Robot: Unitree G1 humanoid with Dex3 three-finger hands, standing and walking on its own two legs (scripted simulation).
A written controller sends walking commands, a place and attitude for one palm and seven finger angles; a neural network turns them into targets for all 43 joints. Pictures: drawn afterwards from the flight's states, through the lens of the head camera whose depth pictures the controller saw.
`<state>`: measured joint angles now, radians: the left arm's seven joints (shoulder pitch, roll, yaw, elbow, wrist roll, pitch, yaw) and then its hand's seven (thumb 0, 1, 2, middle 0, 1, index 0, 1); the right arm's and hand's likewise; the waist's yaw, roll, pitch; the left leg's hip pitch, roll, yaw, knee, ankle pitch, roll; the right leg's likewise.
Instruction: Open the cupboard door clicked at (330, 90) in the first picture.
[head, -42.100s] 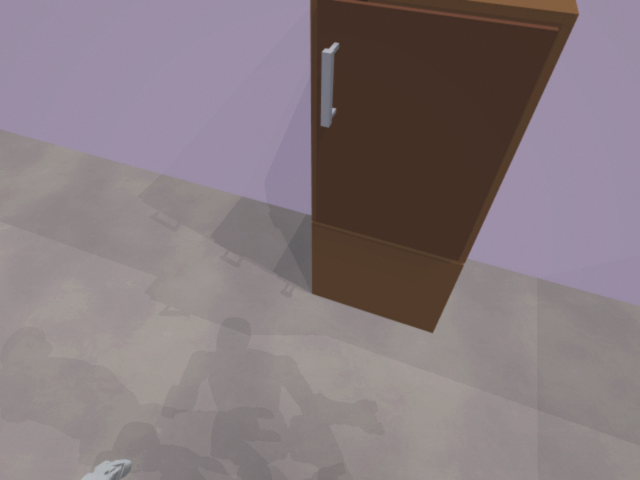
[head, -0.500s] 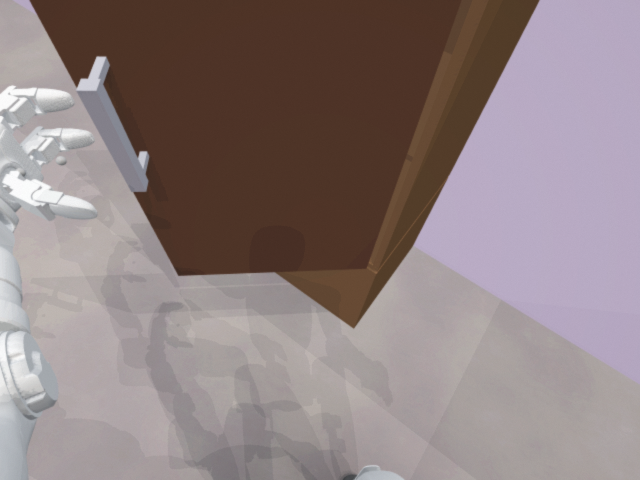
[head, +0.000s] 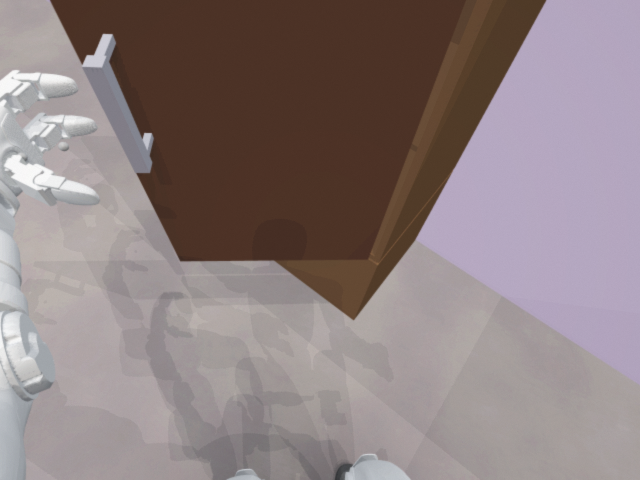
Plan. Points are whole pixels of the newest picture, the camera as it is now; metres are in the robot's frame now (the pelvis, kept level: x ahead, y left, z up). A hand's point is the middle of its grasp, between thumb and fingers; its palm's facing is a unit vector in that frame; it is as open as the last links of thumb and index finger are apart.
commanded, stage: move the hooked fingers beside the handle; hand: left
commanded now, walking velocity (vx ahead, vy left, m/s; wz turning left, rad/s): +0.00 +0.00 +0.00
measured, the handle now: (126, 110) +0.53 +0.21 +0.12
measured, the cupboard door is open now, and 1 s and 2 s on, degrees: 41 41 41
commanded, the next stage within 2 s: slide the fingers in behind the handle in 0.18 s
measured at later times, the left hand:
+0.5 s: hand (69, 139) +0.49 +0.27 +0.12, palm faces -0.06 -1.00 +0.02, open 14.0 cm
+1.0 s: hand (109, 142) +0.48 +0.22 +0.12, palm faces -0.01 -1.00 -0.02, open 14.0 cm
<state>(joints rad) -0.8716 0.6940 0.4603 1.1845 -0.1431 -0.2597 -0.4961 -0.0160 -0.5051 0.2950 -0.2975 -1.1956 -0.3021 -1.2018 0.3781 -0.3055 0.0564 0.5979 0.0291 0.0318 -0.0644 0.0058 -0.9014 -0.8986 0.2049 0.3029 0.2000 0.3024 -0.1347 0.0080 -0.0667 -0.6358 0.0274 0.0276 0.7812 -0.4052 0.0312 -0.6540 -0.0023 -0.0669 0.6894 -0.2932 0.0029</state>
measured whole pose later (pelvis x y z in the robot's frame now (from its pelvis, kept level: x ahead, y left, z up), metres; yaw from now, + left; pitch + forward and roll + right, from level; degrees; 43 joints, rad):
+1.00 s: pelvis +0.01 +0.00 +0.00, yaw +0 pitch +14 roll -2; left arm -0.82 0.55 0.41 1.09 -0.14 -0.26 -0.37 -0.02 -0.50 0.30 -0.30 -1.20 -0.30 -1.20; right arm 0.38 -0.28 0.05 0.60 0.02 0.04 -0.04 0.01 -0.90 -0.90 0.21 0.30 0.20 0.30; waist -0.13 0.02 -0.09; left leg -0.60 0.03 0.03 0.78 -0.42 0.03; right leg -0.63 0.00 -0.06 0.69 -0.31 0.00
